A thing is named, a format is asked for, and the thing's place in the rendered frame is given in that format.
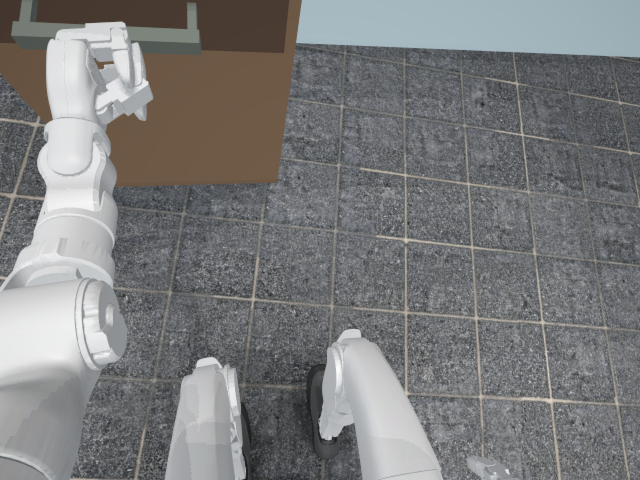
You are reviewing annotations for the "robot left hand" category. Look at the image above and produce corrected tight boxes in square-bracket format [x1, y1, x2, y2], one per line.
[46, 22, 153, 132]

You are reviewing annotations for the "left robot shin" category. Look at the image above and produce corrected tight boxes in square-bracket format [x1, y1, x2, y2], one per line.
[180, 357, 246, 480]

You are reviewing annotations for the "left robot forearm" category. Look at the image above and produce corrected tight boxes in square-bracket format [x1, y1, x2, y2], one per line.
[0, 117, 118, 292]

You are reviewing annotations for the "robot left upper arm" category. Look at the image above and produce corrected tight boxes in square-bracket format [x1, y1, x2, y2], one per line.
[0, 277, 127, 480]

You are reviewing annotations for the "drawer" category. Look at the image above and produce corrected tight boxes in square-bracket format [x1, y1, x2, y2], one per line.
[0, 0, 289, 53]

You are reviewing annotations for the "handle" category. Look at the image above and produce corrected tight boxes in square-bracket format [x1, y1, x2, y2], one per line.
[11, 0, 202, 55]

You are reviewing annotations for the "robot shin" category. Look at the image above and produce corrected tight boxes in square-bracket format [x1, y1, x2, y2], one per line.
[318, 329, 381, 439]
[180, 357, 246, 480]

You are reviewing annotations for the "cabinet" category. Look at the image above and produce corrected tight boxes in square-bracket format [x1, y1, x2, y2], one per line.
[0, 0, 302, 187]

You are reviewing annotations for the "robot right hand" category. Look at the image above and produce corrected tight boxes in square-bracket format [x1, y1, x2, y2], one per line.
[467, 455, 520, 480]

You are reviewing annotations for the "right robot shin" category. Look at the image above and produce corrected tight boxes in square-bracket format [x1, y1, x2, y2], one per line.
[318, 329, 381, 439]

